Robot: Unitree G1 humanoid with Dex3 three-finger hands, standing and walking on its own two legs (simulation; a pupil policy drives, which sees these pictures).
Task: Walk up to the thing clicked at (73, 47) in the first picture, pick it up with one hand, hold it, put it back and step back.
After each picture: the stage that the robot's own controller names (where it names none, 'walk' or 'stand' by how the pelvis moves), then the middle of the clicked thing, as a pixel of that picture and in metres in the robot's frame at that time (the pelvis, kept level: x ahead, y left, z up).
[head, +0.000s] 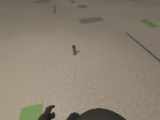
stand; (74, 50) +1.29 +0.38 -0.65
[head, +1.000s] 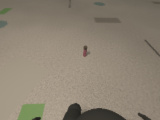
walk; (85, 51) +1.19 +0.17 -0.63
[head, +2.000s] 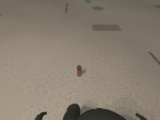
walk; (79, 71) +0.73 +0.18 -0.63
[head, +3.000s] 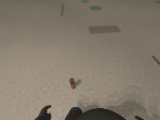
walk; (72, 84) +0.51 +0.24 -0.64
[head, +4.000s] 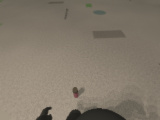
stand; (75, 92) +0.41 +0.20 -0.64
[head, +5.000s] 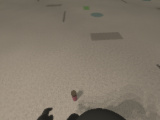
stand; (74, 96) +0.38 +0.21 -0.65
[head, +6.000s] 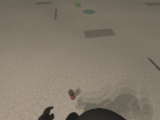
stand; (71, 95) +0.37 +0.24 -0.65
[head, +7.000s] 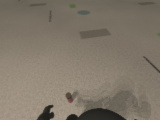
stand; (69, 98) +0.34 +0.26 -0.65
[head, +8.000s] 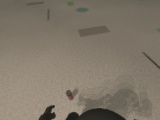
stand; (69, 95) +0.35 +0.27 -0.65
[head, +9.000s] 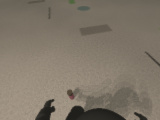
stand; (70, 94) +0.34 +0.26 -0.64
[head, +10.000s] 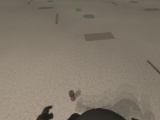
stand; (72, 96) +0.39 +0.24 -0.65
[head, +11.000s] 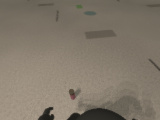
stand; (72, 94) +0.39 +0.24 -0.66
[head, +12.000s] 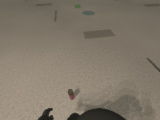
stand; (71, 94) +0.38 +0.25 -0.66
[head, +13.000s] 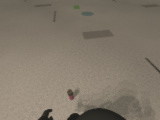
stand; (70, 95) +0.38 +0.26 -0.66
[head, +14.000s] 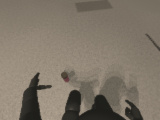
go down; (65, 77) +0.41 +0.27 -0.52
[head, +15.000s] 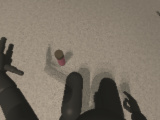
go down; (60, 58) +0.43 +0.31 -0.27
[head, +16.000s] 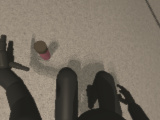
close in; (44, 52) +0.41 +0.34 -0.22
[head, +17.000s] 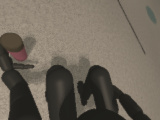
close; (17, 50) +0.40 +0.36 -0.15
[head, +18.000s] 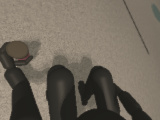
lift; (21, 53) +0.37 +0.36 -0.15
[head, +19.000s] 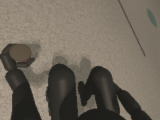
lift; (23, 55) +0.35 +0.35 -0.15
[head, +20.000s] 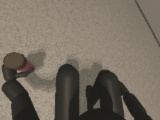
lift; (23, 65) +0.28 +0.40 -0.13
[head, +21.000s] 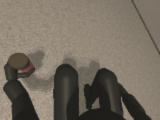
lift; (25, 66) +0.28 +0.38 -0.15
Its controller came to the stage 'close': yes
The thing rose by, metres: 0.05
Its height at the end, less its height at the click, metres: +0.03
